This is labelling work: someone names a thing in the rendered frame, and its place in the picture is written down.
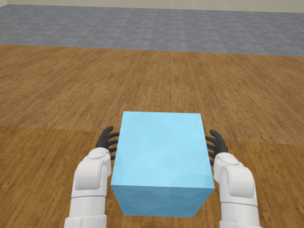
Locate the carton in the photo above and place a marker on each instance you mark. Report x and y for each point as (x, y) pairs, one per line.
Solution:
(162, 165)

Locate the robot left hand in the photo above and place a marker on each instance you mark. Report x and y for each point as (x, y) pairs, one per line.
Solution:
(103, 140)

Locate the robot right forearm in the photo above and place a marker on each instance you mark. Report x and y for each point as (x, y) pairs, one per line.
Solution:
(237, 193)

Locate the robot right hand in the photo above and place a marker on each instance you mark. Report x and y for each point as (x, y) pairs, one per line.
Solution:
(219, 143)

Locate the robot left forearm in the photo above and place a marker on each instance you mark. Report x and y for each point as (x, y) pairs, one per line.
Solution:
(89, 191)

